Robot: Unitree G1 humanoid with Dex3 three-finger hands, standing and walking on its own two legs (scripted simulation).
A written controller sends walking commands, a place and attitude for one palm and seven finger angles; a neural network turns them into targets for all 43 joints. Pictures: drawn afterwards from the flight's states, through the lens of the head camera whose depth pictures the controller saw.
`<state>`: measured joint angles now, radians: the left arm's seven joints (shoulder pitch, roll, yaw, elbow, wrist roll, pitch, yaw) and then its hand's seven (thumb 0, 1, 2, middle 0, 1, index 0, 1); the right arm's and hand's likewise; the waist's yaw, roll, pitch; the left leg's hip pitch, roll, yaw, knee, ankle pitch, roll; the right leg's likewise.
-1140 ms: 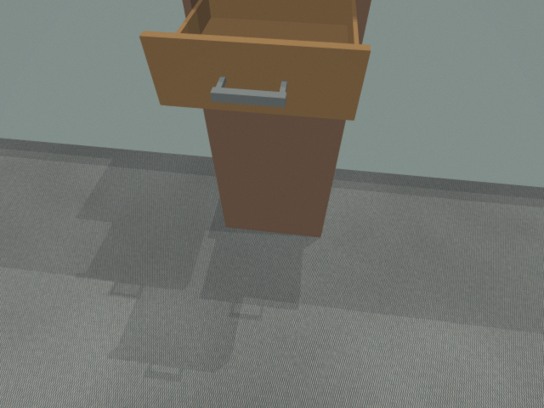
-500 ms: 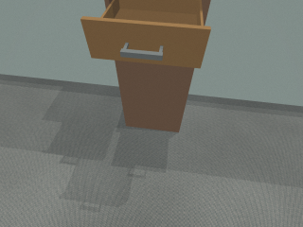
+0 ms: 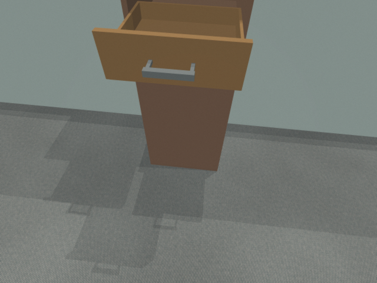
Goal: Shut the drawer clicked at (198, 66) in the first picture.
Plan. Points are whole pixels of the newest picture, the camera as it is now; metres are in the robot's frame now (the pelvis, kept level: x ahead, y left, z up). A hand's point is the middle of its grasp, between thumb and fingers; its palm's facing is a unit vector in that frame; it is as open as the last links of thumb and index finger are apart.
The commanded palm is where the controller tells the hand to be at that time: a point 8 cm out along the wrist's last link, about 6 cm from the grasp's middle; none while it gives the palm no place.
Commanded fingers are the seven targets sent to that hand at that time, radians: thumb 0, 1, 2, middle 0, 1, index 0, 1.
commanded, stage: take the last steps up to it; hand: left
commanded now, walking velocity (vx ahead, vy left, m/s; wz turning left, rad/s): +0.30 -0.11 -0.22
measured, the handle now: (169, 69) +0.57 +0.08 +0.15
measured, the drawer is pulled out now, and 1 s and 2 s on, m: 0.29 0.29 0.29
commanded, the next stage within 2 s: come to a stop and stand still in 0.56 s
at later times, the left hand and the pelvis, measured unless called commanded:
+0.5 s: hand out of the picture +0.15 +0.09 -0.20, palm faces -0.08 -0.99 -0.11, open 7.4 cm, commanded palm none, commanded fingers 0.00 0.90 0.90 -0.20 -0.30 -0.20 -0.30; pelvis +0.13 -0.08 -0.02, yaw -6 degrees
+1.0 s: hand (181, 210) +0.35 +0.04 -0.18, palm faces -0.03 -0.97 -0.26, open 7.3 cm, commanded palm none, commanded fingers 0.00 0.90 0.90 -0.20 -0.30 -0.20 -0.30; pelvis +0.27 -0.15 -0.01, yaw -3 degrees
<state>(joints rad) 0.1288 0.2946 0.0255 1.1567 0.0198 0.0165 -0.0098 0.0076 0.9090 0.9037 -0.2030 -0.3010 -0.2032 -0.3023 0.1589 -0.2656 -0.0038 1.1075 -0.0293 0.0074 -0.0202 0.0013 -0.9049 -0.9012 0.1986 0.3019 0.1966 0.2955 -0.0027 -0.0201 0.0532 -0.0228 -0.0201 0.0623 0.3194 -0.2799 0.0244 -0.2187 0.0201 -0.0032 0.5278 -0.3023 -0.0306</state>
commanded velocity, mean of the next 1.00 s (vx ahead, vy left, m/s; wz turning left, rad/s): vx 0.04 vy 0.01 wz -0.05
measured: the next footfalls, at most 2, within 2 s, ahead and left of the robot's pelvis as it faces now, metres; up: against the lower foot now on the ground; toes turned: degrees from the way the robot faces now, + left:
right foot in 0.20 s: +0.14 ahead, -0.18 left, +0.00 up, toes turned -4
left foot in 0.44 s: +0.17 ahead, +0.06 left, +0.00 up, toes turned +0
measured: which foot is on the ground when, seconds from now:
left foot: down 0.00-0.20, up 0.22-0.42, down 0.44-0.66, up 0.68-0.80, down 0.82-1.00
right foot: up 0.00-0.18, down 0.20-0.44, up 0.46-0.64, down 0.66-1.00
